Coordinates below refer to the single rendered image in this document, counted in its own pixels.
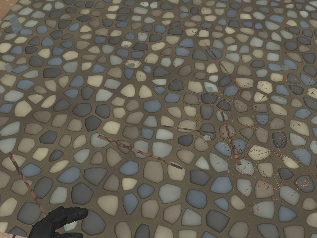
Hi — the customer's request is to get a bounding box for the robot left hand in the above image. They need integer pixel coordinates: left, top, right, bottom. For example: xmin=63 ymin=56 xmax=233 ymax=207
xmin=28 ymin=206 xmax=88 ymax=238

